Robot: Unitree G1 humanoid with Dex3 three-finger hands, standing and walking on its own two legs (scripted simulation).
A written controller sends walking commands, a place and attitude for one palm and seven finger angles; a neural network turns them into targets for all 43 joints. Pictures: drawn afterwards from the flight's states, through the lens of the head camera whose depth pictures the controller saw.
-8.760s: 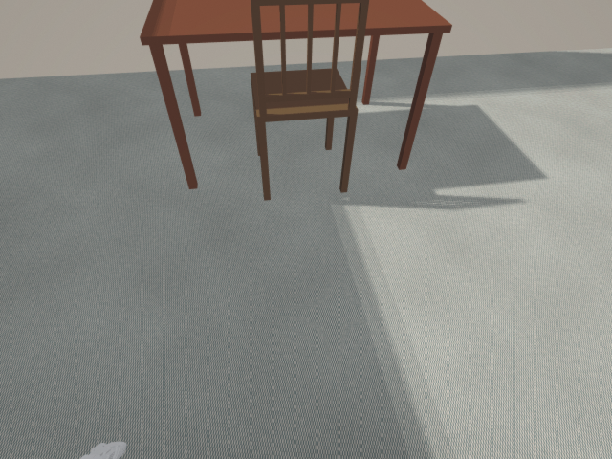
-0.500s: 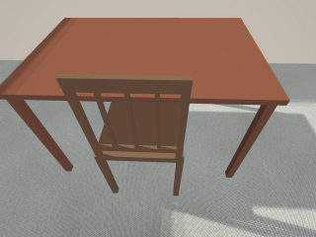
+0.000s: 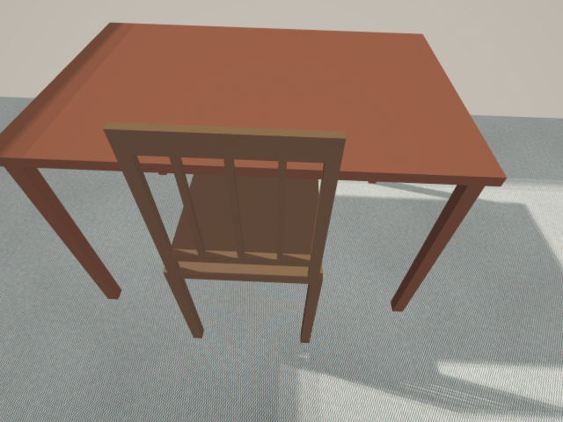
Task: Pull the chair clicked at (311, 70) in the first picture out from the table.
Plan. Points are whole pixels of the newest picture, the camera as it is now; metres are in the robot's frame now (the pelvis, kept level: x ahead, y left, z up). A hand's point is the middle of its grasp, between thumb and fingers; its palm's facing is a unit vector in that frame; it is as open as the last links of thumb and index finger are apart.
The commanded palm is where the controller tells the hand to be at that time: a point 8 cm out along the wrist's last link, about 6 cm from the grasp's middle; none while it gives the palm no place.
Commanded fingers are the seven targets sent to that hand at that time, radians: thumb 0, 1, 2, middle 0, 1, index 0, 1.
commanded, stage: look again from close up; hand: left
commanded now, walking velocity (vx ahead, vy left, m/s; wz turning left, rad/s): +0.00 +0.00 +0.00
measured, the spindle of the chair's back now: (235, 213) +0.52 +0.13 -0.07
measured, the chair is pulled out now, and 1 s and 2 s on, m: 0.00 0.00 0.00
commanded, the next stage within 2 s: shuffle to correct the standing spot in 0.04 s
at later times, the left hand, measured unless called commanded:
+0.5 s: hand out of the picture +0.00 +0.16 -0.18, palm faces -0.03 -0.99 -0.17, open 7.4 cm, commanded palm none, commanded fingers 0.00 0.90 0.90 -0.20 -0.30 -0.20 -0.30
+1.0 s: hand out of the picture +0.07 +0.11 -0.18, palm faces +0.06 -0.99 -0.16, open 7.3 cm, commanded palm none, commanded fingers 0.00 0.90 0.90 -0.20 -0.30 -0.20 -0.30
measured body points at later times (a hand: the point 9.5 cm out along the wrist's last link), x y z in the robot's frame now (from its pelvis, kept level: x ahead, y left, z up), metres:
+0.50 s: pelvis +0.02 +0.00 +0.00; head +0.03 -0.01 +0.45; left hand +0.00 +0.21 -0.16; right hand -0.01 -0.22 -0.17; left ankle +0.02 +0.07 -0.74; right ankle +0.02 -0.12 -0.73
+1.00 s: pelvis +0.08 -0.04 -0.01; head +0.11 -0.03 +0.44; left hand +0.07 +0.16 -0.17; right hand +0.13 -0.27 -0.16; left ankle +0.10 +0.06 -0.74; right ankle +0.04 -0.13 -0.74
